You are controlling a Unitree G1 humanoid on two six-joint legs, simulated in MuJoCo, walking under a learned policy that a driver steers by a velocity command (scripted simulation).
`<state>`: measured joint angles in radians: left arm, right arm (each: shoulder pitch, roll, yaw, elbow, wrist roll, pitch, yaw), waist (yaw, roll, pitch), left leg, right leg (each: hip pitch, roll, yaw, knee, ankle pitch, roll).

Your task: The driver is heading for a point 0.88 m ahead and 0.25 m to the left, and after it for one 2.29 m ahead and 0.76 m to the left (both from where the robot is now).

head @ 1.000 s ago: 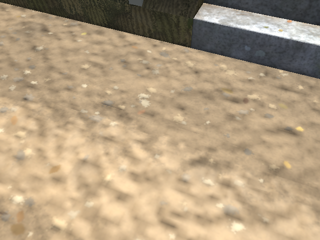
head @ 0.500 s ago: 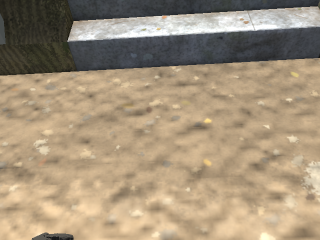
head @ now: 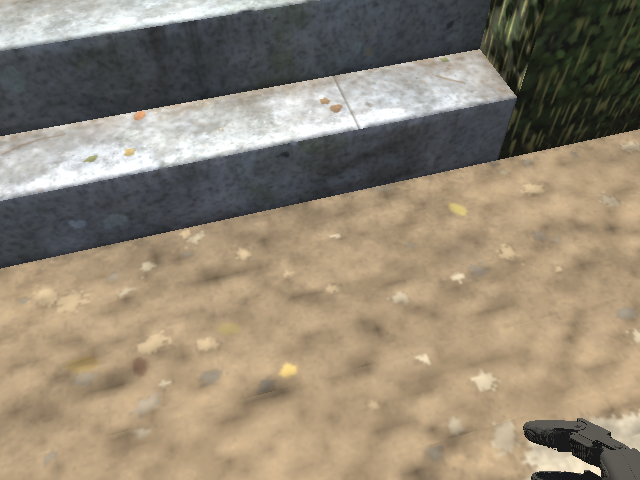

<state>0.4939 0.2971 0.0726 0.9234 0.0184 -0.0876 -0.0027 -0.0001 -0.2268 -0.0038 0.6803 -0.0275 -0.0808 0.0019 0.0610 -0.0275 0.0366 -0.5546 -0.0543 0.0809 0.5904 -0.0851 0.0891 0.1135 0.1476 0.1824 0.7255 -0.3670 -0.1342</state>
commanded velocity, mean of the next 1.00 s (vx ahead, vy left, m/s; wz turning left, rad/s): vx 1.00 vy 0.00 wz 0.61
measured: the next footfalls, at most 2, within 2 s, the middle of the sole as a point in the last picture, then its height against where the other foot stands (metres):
right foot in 0.40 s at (401, 425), level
left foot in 0.82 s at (245, 301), level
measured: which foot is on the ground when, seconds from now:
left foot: down 0.00-0.38, up 0.40-0.80, down 0.82-1.00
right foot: up 0.00-0.38, down 0.40-0.82, up 0.84-1.00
